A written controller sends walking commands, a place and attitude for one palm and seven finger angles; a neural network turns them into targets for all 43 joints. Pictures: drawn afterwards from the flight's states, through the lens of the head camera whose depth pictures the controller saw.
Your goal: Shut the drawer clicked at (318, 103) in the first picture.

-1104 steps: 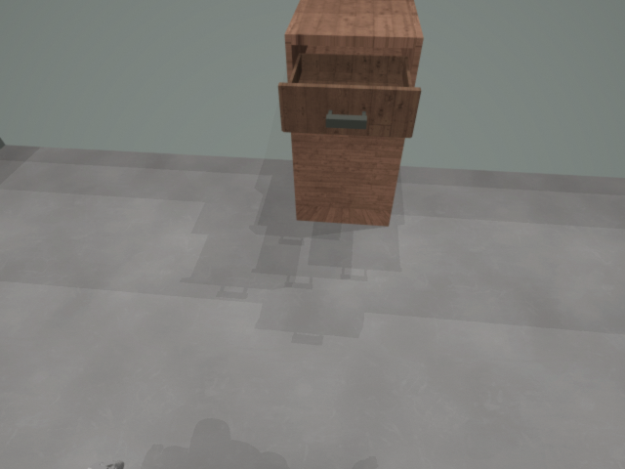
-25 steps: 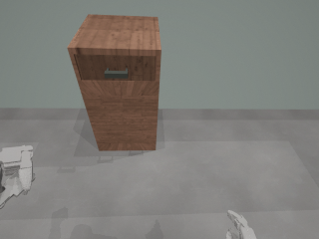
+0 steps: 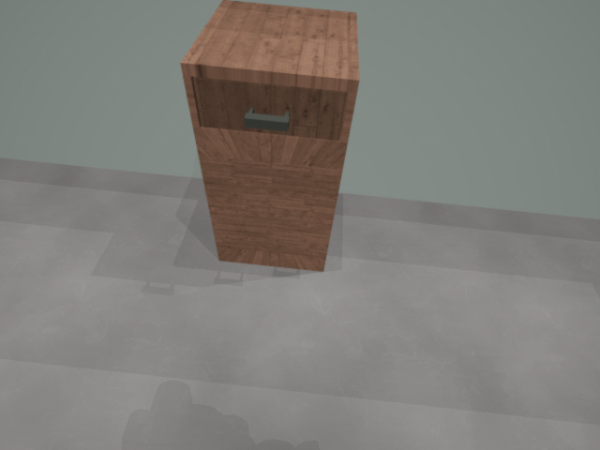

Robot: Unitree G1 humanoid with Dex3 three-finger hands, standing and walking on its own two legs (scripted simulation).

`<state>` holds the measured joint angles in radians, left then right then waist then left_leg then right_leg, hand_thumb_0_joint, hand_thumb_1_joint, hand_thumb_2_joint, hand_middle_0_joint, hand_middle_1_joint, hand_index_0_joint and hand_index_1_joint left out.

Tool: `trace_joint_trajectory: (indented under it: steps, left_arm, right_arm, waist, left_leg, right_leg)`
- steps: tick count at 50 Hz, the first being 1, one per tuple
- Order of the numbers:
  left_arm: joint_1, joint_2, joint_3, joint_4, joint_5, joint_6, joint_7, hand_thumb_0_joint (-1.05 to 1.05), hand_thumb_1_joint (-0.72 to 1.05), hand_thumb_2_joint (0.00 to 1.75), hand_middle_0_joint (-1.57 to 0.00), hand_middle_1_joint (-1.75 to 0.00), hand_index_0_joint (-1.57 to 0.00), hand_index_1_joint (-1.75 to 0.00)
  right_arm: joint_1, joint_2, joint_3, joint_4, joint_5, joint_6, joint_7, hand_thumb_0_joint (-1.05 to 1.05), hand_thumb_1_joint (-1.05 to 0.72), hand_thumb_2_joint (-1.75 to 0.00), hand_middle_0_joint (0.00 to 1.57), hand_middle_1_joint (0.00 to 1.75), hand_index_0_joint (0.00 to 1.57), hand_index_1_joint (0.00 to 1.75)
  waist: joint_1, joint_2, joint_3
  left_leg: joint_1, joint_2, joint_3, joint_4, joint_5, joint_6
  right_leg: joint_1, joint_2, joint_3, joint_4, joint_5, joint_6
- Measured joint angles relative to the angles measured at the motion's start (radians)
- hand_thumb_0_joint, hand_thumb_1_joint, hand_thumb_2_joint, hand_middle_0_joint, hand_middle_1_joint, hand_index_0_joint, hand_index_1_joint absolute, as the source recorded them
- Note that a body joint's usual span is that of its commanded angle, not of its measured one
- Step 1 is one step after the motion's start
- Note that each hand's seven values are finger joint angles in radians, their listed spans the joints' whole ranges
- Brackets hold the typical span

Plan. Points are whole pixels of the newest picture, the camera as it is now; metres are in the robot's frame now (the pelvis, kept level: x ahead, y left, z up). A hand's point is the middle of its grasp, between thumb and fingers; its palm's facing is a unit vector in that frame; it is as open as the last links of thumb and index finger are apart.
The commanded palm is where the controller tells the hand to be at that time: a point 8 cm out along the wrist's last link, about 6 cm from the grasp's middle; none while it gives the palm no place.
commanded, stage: let the arm hang, fingers relaxed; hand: left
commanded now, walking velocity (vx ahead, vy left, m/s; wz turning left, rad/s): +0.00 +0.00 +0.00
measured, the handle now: (268, 117) +0.87 +0.13 -0.05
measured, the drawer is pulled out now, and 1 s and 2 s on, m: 0.00 0.00 0.00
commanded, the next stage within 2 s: look to check the result in 0.76 s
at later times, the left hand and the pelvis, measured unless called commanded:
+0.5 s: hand out of the picture -0.02 +0.18 -0.17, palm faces +0.01 -0.98 -0.19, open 7.2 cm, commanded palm none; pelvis +0.00 +0.01 +0.01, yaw -1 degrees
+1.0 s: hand out of the picture -0.01 +0.16 -0.17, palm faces +0.01 -0.98 -0.18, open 7.4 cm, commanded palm none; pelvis +0.00 +0.00 +0.01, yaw -1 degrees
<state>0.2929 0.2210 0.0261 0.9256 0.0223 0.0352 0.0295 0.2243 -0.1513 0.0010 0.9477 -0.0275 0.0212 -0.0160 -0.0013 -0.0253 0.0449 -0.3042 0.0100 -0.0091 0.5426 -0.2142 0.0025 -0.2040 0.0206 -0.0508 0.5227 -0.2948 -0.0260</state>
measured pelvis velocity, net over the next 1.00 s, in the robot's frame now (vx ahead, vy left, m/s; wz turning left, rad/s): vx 0.00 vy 0.00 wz -0.02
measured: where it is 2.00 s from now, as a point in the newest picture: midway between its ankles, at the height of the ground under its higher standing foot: outside the picture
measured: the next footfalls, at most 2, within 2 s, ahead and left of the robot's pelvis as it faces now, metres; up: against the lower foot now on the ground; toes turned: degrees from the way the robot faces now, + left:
none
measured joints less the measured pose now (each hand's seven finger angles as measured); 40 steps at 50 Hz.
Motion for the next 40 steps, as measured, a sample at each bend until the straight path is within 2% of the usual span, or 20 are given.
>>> trace_joint_trajectory:
  steps: [8, 16, 20, 29, 40]
  left_arm:
    - [0.056, -0.008, -0.022, 0.175, -0.008, -0.012, -0.009, 0.01, 0.91, 0.9, -0.73, -0.91, -0.72, -0.88]
    - [0.045, -0.05, -0.034, 0.239, -0.01, -0.02, -0.005, 0.01, 0.91, 0.9, -0.42, -0.55, -0.41, -0.54]
    - [0.024, -0.069, -0.034, 0.237, -0.009, -0.025, -0.002, 0.01, 0.91, 0.9, -0.31, -0.42, -0.3, -0.42]
    - [-0.014, -0.097, -0.027, 0.211, -0.009, -0.039, 0.003, 0.01, 0.91, 0.9, -0.22, -0.31, -0.21, -0.32]
    - [-0.009, -0.099, -0.019, 0.213, -0.01, -0.041, 0.007, 0.01, 0.92, 0.9, -0.2, -0.3, -0.2, -0.3]
  right_arm:
    - [0.037, -0.029, -0.012, 0.115, 0.008, 0.006, -0.01, 0.0, -0.94, -0.9, 0.2, 0.3, 0.2, 0.3]
    - [0.053, -0.008, -0.01, 0.171, 0.011, 0.003, -0.012, 0.0, -0.92, -0.9, 0.2, 0.3, 0.2, 0.3]
    - [0.059, 0.014, -0.011, 0.18, 0.009, 0.003, -0.011, 0.0, -0.92, -0.9, 0.2, 0.3, 0.2, 0.3]
    - [0.08, 0.051, -0.014, 0.188, 0.007, -0.005, -0.013, 0.0, -0.91, -0.9, 0.2, 0.3, 0.2, 0.3]
    - [0.091, 0.051, -0.021, 0.191, 0.008, -0.01, -0.018, 0.0, -0.91, -0.9, 0.2, 0.3, 0.2, 0.3]
  waist:
    - [0.019, 0.027, 0.021]
    - [0.012, 0.04, 0.017]
    - [0.005, 0.043, 0.008]
    - [-0.008, 0.042, -0.009]
    - [-0.013, 0.041, -0.003]
  left_leg:
    - [0.041, -0.013, 0.011, -0.095, 0.051, 0.015]
    - [0.068, -0.024, 0.024, -0.128, 0.067, 0.023]
    - [0.068, -0.026, 0.028, -0.132, 0.07, 0.023]
    - [0.068, -0.024, 0.031, -0.128, 0.065, 0.02]
    - [0.074, -0.012, 0.032, -0.12, 0.055, 0.01]
  right_leg:
    - [0.037, -0.013, 0.01, -0.093, 0.052, 0.014]
    - [0.05, -0.025, 0.022, -0.101, 0.059, 0.021]
    - [0.044, -0.027, 0.026, -0.095, 0.057, 0.022]
    - [0.039, -0.025, 0.029, -0.081, 0.049, 0.018]
    - [0.046, -0.013, 0.031, -0.081, 0.044, 0.009]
